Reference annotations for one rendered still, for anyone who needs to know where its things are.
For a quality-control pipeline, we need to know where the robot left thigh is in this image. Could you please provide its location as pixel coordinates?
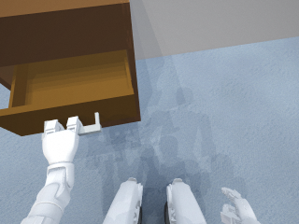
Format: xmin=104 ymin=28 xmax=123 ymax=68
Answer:
xmin=103 ymin=180 xmax=143 ymax=224

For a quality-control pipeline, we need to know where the handle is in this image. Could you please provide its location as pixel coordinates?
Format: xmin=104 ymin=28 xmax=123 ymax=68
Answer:
xmin=41 ymin=112 xmax=102 ymax=141

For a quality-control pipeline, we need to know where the right robot hand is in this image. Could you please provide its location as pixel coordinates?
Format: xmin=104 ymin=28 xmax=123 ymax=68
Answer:
xmin=221 ymin=187 xmax=257 ymax=224

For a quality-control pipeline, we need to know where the drawer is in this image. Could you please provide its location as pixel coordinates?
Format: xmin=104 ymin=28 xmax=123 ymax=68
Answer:
xmin=0 ymin=49 xmax=137 ymax=136

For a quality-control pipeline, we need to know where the right robot shin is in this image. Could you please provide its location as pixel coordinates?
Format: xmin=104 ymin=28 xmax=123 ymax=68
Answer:
xmin=168 ymin=178 xmax=190 ymax=224

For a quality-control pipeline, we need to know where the left robot hand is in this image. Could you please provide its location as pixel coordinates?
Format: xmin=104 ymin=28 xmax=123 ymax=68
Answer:
xmin=42 ymin=116 xmax=83 ymax=165

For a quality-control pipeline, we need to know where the robot left forearm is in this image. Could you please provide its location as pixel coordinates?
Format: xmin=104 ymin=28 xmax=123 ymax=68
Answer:
xmin=21 ymin=161 xmax=75 ymax=224

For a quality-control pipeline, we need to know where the cabinet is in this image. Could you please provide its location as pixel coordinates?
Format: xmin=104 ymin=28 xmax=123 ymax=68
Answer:
xmin=0 ymin=0 xmax=141 ymax=130

